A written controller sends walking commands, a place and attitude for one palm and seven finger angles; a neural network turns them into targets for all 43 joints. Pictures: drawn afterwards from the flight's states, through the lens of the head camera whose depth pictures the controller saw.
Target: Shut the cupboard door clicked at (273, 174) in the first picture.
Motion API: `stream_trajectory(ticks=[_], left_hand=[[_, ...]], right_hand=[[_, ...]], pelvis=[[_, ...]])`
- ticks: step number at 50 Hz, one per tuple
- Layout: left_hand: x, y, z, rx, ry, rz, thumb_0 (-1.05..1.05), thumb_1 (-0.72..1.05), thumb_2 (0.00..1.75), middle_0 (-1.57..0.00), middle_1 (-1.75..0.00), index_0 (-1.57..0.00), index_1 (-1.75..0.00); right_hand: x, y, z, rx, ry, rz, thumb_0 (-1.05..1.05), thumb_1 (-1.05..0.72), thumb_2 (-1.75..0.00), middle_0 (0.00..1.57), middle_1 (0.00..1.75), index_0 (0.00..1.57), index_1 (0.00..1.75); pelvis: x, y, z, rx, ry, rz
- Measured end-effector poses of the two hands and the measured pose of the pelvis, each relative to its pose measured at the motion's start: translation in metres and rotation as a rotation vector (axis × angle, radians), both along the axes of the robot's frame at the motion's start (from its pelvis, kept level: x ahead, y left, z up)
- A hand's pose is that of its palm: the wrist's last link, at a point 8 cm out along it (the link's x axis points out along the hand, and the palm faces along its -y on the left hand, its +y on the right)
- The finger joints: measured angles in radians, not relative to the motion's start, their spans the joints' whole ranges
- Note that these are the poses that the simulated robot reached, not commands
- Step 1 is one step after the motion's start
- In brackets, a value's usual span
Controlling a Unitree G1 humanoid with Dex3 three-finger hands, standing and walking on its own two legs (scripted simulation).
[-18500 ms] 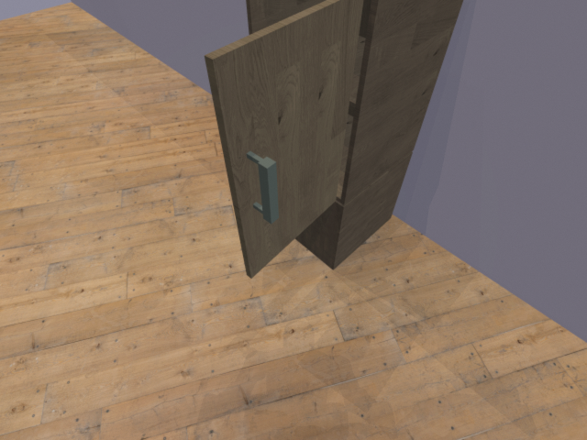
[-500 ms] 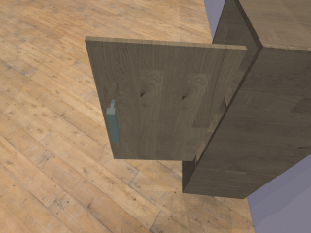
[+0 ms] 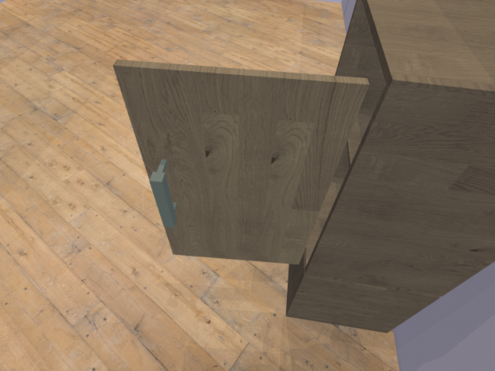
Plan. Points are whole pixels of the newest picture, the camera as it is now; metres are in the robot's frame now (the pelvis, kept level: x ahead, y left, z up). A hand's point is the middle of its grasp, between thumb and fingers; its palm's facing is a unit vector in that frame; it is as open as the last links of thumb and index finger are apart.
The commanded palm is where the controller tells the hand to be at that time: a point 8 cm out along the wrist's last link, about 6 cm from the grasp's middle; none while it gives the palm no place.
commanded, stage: come to a stop and stand still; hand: left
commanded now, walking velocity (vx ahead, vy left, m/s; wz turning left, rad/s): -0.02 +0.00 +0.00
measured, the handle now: (166, 194) +0.44 +0.21 -0.02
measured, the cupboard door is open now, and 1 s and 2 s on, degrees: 95 95 95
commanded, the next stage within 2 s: look again from close up in 1.28 s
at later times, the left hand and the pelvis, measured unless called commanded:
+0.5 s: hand out of the picture +0.01 +0.25 -0.17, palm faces +0.00 -0.97 -0.25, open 7.4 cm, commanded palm none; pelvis -0.01 +0.05 +0.00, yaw +0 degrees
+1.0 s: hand out of the picture +0.04 +0.22 -0.18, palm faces +0.00 -0.98 -0.20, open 7.4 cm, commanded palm none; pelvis +0.02 +0.04 +0.00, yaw -1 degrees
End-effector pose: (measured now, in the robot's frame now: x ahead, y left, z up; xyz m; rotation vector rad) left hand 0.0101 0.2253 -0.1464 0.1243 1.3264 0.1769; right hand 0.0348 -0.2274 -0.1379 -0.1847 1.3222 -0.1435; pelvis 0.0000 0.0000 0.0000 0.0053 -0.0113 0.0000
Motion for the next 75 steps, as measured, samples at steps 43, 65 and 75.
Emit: stream_trajectory(ticks=[43, 65, 75], left_hand=[[0.02, 0.043, 0.0, 0.0, 0.055, -0.053, 0.01, 0.91, 0.9, -0.2, -0.3, -0.2, -0.3], [0.025, 0.029, 0.002, 0.001, 0.061, -0.039, 0.01, 0.91, 0.9, -0.2, -0.3, -0.2, -0.3], [0.016, 0.021, 0.001, -0.008, 0.078, -0.026, 0.01, 0.91, 0.9, -0.2, -0.3, -0.2, -0.3]], right_hand=[[-0.006, 0.046, -0.005, 0.013, 0.036, 0.003, 0.01, -0.91, -0.9, 0.2, 0.3, 0.2, 0.3], [0.0, 0.034, -0.004, 0.014, 0.061, 0.0, 0.01, -0.91, -0.9, 0.2, 0.3, 0.2, 0.3], [-0.004, 0.032, -0.004, 0.018, 0.075, -0.002, 0.01, -0.91, -0.9, 0.2, 0.3, 0.2, 0.3]], pelvis=[[0.017, 0.046, 0.0, -0.002, -0.003, -0.011], [0.027, 0.031, 0.002, 0.0, -0.001, -0.006], [0.027, 0.026, 0.003, 0.0, -0.003, -0.003]])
